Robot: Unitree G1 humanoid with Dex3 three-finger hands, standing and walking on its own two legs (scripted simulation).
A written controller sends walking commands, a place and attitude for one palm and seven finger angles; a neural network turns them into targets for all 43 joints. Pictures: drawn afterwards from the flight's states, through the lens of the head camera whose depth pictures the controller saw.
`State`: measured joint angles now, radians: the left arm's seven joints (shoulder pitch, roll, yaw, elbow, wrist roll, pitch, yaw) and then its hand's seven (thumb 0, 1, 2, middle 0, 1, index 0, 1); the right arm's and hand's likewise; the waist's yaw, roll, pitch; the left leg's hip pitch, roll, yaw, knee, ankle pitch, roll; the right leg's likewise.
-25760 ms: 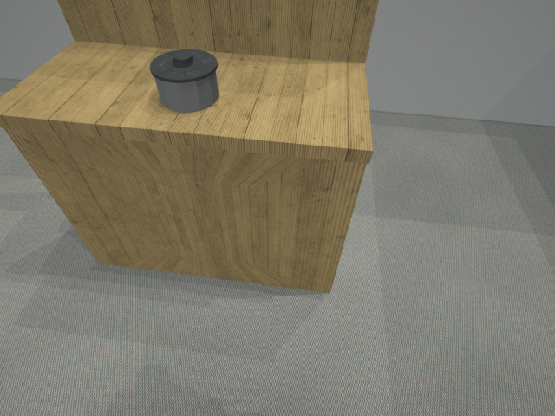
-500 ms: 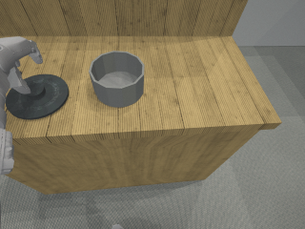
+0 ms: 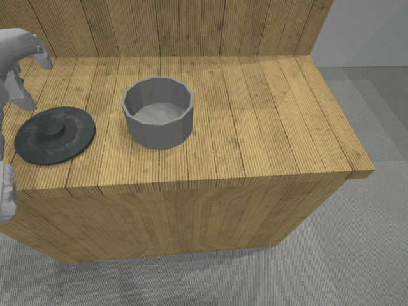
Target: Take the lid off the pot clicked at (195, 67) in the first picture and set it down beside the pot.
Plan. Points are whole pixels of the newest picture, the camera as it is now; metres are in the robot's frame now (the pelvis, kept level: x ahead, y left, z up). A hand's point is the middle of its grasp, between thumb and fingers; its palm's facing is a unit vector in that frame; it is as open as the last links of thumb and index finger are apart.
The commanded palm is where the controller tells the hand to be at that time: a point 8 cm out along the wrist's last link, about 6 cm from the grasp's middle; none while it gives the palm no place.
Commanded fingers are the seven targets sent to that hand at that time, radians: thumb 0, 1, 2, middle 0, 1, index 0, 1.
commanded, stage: raise the empty hand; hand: left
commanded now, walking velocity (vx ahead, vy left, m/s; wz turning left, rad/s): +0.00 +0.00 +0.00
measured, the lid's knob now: (53, 128) +0.50 +0.31 +0.03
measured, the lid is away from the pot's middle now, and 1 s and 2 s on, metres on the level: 0.24 0.24 0.24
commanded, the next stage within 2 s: draw the hand back to the body in 0.32 s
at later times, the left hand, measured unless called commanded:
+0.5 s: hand (9, 68) +0.48 +0.30 +0.20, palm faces -0.33 -0.09 -0.94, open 11.1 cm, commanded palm +0.49 +0.29 +0.26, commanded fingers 0.00 -0.04 0.70 -0.37 -0.82 -0.37 -0.82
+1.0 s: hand (26, 82) +0.44 +0.26 +0.20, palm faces +0.02 -0.62 -0.78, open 11.0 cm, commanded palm +0.40 +0.29 +0.25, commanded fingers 0.00 -0.04 0.70 -0.37 -0.82 -0.37 -0.82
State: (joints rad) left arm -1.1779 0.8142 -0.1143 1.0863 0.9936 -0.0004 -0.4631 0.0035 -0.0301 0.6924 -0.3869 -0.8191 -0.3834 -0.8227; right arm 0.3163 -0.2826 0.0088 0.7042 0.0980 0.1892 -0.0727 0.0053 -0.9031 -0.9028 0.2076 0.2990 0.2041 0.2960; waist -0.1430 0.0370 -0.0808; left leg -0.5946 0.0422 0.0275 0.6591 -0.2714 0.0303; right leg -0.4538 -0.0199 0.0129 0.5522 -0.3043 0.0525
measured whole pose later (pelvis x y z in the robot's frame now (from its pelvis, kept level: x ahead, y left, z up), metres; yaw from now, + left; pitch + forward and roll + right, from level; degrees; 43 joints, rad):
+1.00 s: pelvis +0.00 -0.01 +0.01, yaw +1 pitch +5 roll -2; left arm -0.84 0.69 0.10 0.68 0.38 -0.01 -0.29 0.00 -0.03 0.69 -0.39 -0.82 -0.39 -0.82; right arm 0.23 -0.27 0.04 0.58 0.09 0.16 -0.06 0.01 -0.91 -0.90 0.21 0.30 0.20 0.30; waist -0.03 0.04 0.00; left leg -0.40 0.03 0.02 0.56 -0.24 0.02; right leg -0.27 -0.03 0.00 0.48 -0.29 0.03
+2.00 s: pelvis +0.01 -0.05 +0.02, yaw +0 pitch -5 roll +0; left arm -0.02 0.36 0.35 -0.12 -0.10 -0.07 0.08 0.02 0.84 0.89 -0.22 -0.32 -0.22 -0.33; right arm 0.13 -0.23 0.03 0.68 0.02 -0.07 -0.08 0.01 -0.90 -0.90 0.21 0.30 0.20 0.30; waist 0.05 0.06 0.04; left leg -0.10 0.07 0.03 0.37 -0.18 -0.04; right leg 0.00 0.01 0.01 0.33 -0.25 0.00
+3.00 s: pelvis -0.01 -0.01 +0.02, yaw +0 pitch -2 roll -2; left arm 0.50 0.39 0.39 -0.60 -0.06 -0.17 0.07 0.02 0.89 0.90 -0.21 -0.30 -0.21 -0.30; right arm 0.14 -0.23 0.01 0.57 0.01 -0.04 -0.06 0.01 -0.90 -0.90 0.21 0.30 0.21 0.30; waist 0.02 0.04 0.04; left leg -0.24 0.04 0.03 0.47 -0.20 0.01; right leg -0.10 -0.02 0.01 0.35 -0.22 0.05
